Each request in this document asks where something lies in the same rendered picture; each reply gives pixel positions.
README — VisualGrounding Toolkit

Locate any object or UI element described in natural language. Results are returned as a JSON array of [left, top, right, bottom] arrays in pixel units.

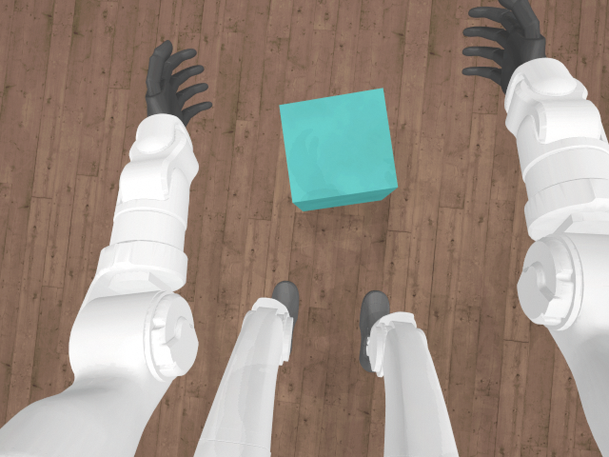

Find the right robot hand
[[462, 0, 546, 94]]

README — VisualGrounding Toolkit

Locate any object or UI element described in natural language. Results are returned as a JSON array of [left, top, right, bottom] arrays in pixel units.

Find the robot left upper arm
[[0, 290, 199, 457]]

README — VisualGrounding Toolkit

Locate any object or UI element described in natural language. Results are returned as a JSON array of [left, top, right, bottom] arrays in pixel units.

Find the robot left forearm
[[69, 113, 199, 373]]

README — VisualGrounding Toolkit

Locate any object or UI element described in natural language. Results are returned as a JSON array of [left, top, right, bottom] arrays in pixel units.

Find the right robot thigh
[[370, 321, 459, 457]]

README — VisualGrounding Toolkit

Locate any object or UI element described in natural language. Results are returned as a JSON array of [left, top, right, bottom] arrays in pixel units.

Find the robot right forearm
[[504, 58, 609, 241]]

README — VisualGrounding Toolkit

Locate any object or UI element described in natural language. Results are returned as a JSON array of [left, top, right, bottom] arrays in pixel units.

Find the carton
[[279, 88, 398, 211]]

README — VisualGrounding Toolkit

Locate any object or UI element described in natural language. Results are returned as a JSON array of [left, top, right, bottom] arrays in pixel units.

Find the robot right foot
[[359, 290, 390, 372]]

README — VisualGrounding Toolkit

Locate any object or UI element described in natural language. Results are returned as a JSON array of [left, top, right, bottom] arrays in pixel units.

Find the left robot hand
[[146, 40, 212, 127]]

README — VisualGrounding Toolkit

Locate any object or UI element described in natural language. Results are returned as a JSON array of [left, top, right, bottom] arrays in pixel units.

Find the robot right upper arm
[[517, 232, 609, 457]]

